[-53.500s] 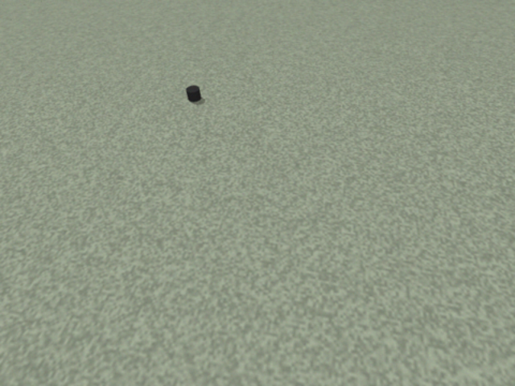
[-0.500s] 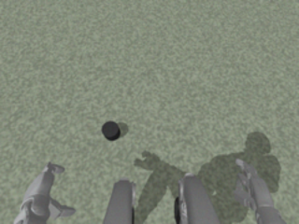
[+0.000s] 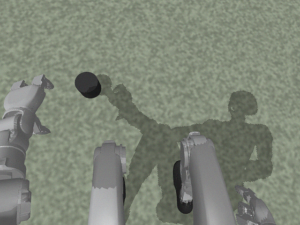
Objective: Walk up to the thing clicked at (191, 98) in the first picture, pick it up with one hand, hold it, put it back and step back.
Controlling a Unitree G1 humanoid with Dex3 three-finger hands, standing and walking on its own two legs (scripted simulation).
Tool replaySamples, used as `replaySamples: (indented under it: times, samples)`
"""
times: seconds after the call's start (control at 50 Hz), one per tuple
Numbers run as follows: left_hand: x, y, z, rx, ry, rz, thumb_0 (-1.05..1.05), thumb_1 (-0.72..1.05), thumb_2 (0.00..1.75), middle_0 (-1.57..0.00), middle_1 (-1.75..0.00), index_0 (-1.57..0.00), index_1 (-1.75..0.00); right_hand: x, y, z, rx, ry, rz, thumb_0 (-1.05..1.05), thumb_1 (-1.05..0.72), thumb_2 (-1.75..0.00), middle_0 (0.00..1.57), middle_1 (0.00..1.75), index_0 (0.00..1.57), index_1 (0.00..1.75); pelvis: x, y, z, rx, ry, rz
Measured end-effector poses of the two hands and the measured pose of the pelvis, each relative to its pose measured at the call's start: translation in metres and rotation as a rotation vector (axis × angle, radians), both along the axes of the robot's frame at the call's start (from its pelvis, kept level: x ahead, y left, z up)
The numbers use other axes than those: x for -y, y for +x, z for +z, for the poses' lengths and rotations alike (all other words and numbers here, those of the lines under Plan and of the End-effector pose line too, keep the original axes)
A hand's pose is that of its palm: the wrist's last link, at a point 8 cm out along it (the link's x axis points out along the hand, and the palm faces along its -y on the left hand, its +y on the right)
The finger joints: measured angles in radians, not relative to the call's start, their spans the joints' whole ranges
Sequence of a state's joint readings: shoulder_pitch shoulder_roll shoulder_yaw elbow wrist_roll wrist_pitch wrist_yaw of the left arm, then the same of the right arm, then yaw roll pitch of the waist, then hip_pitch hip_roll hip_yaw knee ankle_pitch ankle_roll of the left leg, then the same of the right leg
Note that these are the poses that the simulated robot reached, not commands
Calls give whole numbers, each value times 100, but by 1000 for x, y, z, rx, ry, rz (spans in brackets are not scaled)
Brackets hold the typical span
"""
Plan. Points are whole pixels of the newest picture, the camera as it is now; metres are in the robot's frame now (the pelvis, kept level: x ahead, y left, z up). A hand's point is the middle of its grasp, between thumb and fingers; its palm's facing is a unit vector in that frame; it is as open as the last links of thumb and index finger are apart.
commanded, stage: rise first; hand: left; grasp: from above
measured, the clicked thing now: (88, 85) +0.59 +0.25 -0.38
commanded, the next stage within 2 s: none
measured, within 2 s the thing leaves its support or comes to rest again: neither
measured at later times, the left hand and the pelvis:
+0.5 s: hand (52, 94) +0.49 +0.32 -0.20, palm faces -0.45 -0.01 -0.89, open 14.1 cm; pelvis +0.00 +0.02 -0.05, yaw -3 degrees
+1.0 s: hand (61, 89) +0.52 +0.31 -0.24, palm faces -0.46 -0.03 -0.89, open 14.0 cm; pelvis +0.01 +0.02 -0.07, yaw -5 degrees
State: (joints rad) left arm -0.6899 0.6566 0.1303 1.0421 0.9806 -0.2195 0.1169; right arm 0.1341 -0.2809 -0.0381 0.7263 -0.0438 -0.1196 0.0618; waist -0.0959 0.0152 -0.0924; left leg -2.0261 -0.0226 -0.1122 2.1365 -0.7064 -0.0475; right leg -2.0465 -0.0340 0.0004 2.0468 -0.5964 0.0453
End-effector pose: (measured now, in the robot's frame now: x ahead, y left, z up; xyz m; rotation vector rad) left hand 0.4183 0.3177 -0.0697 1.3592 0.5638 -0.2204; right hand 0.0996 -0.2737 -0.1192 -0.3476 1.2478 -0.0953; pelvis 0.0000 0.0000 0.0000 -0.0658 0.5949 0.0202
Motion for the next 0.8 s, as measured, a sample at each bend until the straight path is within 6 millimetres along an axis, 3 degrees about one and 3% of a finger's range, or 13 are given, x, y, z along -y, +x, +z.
replaySamples:
  times: [0.14,0.3,0.54,0.8]
  samples:
    - [-1,28,-22,36,50,-87,0,-53,103,-7,-107,-8,-106,0,-38,-4,-92,-53,-47,1,-90,-90,20,30,20,30,-9,-5,-21,4,-31,1]
    - [1,50,-49,26,104,-166,0,-52,102,-8,-101,-9,-101,-7,-64,-7,-186,-77,-66,0,-90,-90,20,30,20,30,-18,-5,-37,-10,-56,7]
    - [1,80,-82,41,117,-213,0,-52,101,-8,-100,-9,-99,-22,-77,-18,-270,-82,-50,0,-91,-90,20,30,20,30,-25,-1,-56,-29,-83,5]
    - [6,100,-104,45,117,-195,0,-51,98,-8,-103,-9,-101,-26,-84,-15,-315,-81,-39,0,-91,-90,20,30,20,30,-26,4,-63,-51,-97,-4]
